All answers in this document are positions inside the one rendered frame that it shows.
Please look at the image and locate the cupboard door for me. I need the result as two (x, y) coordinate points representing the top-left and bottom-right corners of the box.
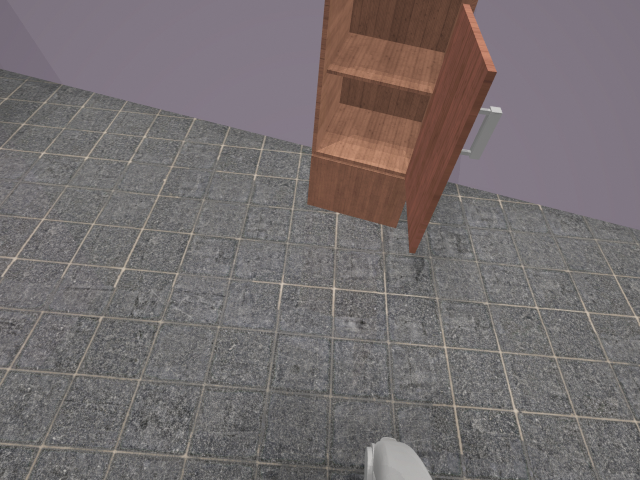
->
(405, 4), (497, 254)

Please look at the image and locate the right robot thigh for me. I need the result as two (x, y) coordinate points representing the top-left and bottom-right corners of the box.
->
(364, 440), (432, 480)

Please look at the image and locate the handle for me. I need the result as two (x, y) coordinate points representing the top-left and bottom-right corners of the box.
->
(460, 106), (502, 160)

